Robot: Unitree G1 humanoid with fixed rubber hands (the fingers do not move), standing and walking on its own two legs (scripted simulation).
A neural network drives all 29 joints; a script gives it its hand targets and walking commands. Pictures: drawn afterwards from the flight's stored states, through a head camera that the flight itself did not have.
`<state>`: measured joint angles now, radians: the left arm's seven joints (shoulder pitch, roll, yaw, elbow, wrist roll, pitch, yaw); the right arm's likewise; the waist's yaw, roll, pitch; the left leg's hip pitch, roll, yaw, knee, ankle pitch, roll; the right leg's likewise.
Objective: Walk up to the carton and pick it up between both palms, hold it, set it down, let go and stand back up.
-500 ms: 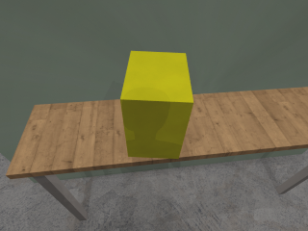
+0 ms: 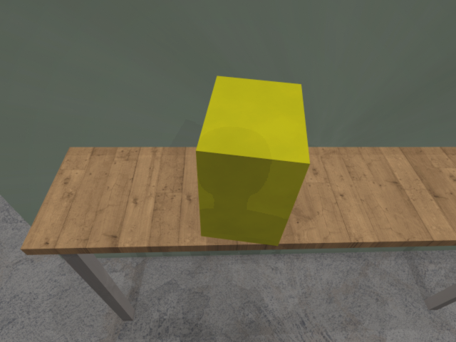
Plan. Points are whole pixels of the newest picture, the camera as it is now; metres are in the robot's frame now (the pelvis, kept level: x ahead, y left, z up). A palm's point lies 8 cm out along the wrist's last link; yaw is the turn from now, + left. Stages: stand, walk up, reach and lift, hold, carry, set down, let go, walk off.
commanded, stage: walk up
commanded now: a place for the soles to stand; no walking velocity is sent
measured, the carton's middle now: (248, 164) +0.44 -0.03 +0.07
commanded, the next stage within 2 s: reach and lift in 0.90 s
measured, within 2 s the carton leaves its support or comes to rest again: neither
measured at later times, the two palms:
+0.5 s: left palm out of the picture +0.00 +0.27 -0.14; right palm out of the picture +0.03 -0.26 -0.12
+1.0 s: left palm out of the picture +0.04 +0.27 -0.14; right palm out of the picture +0.08 -0.28 -0.13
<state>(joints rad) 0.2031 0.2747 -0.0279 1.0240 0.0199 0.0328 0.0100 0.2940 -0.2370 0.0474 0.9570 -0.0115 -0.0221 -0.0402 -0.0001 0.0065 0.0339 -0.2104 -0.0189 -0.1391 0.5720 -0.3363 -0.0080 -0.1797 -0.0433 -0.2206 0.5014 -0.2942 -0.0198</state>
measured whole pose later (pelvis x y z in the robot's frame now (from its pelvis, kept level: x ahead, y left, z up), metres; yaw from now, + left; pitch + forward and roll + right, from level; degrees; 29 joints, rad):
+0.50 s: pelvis -0.02 +0.00 -0.01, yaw +4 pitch -1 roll -2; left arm 0.23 0.30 -0.02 0.99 0.02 0.06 0.00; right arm 0.31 -0.26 0.05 0.90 -0.01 -0.01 -0.04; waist 0.00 0.00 0.04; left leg -0.29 -0.04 -0.21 0.66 -0.34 -0.02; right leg -0.22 -0.06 -0.29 0.56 -0.31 -0.03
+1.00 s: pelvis -0.02 -0.02 -0.02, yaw +4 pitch +3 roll +0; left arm 0.20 0.36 0.02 0.74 -0.01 0.31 0.02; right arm 0.18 -0.22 -0.08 0.90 -0.12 -0.02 0.01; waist 0.00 -0.04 0.02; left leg -0.45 0.02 -0.11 0.76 -0.37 -0.06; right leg -0.41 -0.04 -0.21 0.75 -0.39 -0.06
